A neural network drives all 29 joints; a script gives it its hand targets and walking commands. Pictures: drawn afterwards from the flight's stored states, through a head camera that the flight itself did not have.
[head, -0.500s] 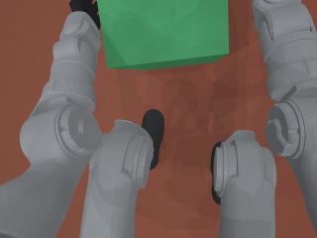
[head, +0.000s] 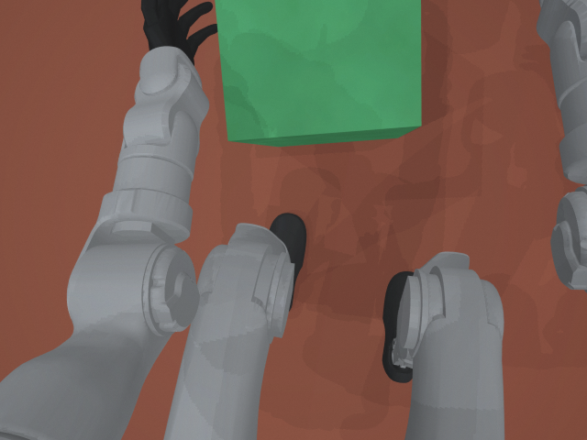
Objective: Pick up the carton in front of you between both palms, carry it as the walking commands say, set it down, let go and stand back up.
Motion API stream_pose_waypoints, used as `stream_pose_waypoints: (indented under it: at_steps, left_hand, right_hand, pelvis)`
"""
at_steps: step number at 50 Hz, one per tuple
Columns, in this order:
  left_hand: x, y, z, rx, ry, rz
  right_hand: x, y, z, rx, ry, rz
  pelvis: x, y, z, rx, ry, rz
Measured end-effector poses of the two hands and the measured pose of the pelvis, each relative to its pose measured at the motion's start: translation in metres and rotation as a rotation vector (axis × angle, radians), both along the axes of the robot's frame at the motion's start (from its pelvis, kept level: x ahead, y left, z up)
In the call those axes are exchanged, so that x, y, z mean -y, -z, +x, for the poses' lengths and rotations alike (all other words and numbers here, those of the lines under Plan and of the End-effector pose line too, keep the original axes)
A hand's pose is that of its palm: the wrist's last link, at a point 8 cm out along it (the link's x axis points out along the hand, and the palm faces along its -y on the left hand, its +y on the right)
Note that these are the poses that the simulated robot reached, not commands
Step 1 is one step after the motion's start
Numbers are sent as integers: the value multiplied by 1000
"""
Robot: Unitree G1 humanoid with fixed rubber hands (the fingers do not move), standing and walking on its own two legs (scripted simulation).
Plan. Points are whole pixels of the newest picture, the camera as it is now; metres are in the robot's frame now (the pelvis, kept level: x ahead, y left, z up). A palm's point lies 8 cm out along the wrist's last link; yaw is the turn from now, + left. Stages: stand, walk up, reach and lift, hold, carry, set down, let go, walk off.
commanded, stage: set down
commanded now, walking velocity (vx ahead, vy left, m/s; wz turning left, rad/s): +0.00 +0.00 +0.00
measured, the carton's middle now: (326, 65) +0.53 +0.06 -0.28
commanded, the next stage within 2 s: let go in 0.78 s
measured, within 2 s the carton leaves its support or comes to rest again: neither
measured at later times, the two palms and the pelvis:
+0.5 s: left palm out of the picture +0.50 +0.22 +0.02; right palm out of the picture +0.61 -0.16 +0.02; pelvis +0.02 +0.00 +0.13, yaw -1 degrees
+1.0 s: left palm out of the picture +0.47 +0.21 +0.14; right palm out of the picture +0.57 -0.18 +0.15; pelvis +0.05 +0.01 +0.25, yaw -4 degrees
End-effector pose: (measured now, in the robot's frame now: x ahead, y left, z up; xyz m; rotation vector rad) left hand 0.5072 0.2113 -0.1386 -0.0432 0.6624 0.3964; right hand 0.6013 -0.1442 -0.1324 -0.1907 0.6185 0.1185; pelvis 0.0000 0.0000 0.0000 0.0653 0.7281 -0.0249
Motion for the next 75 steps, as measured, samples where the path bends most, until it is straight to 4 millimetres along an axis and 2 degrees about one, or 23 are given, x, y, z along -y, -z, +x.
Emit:
stream_pose_waypoints:
  at_steps: [8, 16, 23, 34, 39, 44, 49, 54, 61, 68, 75]
  left_hand:
    - [-4, -52, -6, 2, -6, -2]
    - [-5, -99, -3, 20, -2, 3]
    - [-7, -141, -6, 20, -5, 8]
    - [-10, -213, -9, 24, -7, 7]
    - [-9, -241, -12, 23, -6, 8]
    - [-6, -262, -17, 13, 24, 18]
    - [0, -278, -33, -17, 113, 35]
    - [1, -298, -60, -71, 242, 52]
    - [-17, -341, -99, -129, 375, 73]
    - [-36, -380, -143, -147, 398, 74]
    - [-40, -409, -191, -163, 369, 61]
  right_hand:
    - [7, -56, 3, -36, 22, -6]
    - [11, -98, 5, -31, 15, 1]
    - [15, -136, 4, -33, 3, -2]
    - [17, -212, 7, -39, -6, -1]
    - [18, -241, 7, -43, -7, -2]
    - [22, -262, 0, -46, 7, -7]
    - [32, -276, -27, -49, 62, -28]
    - [46, -293, -75, -57, 163, -52]
    - [49, -327, -138, -69, 239, -61]
    - [47, -359, -176, -77, 220, -61]
    - [52, -382, -213, -99, 200, -64]
  pelvis:
    - [-2, -39, 3, -42, -3, -17]
    - [-5, -75, 10, -78, -5, -24]
    - [-5, -114, 16, -101, -2, -25]
    - [-4, -176, 26, -100, 5, -29]
    - [-4, -203, 30, -87, 9, -32]
    - [-4, -226, 36, -75, 14, -38]
    - [-5, -249, 46, -58, 20, -48]
    - [-9, -270, 58, -3, 28, -59]
    - [-17, -301, 74, 130, 32, -71]
    - [-24, -324, 92, 277, 23, -76]
    - [-24, -343, 111, 422, 10, -76]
